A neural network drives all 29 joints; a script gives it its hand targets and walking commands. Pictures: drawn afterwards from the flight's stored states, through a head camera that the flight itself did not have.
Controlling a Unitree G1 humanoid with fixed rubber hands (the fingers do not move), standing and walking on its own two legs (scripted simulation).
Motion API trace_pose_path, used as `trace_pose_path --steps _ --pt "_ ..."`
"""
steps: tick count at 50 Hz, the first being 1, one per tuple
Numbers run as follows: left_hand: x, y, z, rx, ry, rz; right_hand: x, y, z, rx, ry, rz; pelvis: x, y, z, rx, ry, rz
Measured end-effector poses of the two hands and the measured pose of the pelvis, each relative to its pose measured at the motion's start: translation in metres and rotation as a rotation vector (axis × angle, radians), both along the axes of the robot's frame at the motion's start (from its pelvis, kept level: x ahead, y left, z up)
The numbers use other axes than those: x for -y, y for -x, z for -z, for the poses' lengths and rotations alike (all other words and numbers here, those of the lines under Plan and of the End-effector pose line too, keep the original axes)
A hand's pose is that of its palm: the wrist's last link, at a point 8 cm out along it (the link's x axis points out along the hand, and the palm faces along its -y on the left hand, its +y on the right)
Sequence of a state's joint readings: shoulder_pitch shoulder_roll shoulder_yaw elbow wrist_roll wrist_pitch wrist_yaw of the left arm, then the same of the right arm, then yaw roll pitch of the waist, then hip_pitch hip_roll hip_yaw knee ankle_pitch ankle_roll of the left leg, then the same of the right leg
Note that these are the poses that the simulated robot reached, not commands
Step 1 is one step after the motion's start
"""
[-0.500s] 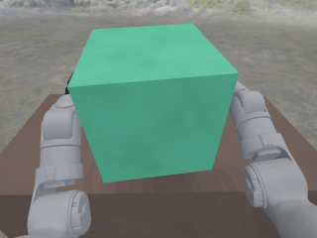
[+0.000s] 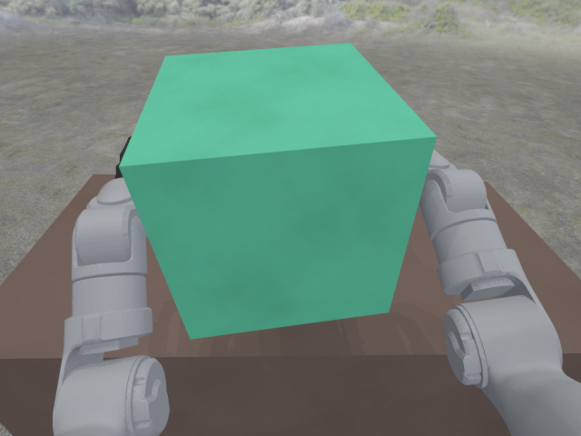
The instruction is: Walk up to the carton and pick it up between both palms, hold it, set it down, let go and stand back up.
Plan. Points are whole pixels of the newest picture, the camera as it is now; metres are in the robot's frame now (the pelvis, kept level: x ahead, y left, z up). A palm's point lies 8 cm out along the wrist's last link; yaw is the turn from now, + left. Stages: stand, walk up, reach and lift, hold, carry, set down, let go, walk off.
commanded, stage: hold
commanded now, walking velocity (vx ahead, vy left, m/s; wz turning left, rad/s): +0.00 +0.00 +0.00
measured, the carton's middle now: (275, 182) +0.38 +0.00 +0.23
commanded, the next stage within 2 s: none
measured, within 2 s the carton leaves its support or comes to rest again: neither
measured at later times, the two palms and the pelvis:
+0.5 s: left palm (140, 184) +0.36 +0.17 +0.24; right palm (413, 159) +0.37 -0.18 +0.27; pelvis -0.01 +0.00 +0.00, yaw -1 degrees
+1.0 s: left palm (134, 188) +0.35 +0.18 +0.24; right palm (407, 160) +0.37 -0.17 +0.27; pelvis +0.00 +0.00 +0.00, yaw +0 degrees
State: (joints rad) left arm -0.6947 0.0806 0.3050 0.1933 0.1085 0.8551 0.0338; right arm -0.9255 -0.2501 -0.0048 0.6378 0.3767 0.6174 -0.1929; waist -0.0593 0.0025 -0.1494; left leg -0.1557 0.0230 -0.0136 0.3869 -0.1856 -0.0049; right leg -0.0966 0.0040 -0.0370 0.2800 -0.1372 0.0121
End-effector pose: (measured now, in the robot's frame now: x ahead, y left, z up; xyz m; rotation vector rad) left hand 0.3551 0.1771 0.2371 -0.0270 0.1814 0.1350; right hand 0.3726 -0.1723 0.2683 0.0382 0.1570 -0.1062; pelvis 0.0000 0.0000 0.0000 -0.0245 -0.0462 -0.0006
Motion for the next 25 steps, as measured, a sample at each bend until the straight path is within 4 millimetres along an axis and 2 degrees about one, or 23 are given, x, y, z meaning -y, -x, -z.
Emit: trace_pose_path --steps 25 --pt "0.0082 -0.0012 -0.0057 -0.004 -0.015 0.008 0.0084 0.0034 -0.0002 -0.004 -0.001 0.009 0.0011 0.0066 0.0001 -0.014 -0.002 0.010"
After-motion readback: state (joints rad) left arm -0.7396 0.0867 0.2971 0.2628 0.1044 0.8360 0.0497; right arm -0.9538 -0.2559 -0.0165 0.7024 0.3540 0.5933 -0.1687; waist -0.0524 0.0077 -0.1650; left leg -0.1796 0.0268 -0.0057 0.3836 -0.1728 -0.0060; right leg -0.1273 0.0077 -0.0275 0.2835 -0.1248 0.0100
